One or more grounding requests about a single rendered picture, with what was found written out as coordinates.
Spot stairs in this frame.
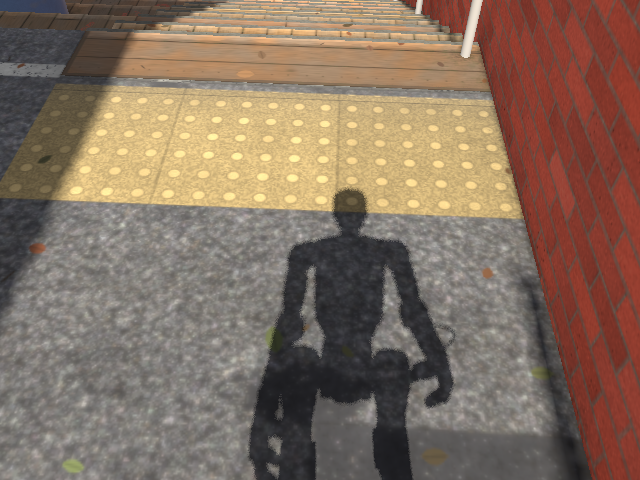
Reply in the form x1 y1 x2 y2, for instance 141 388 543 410
112 0 463 56

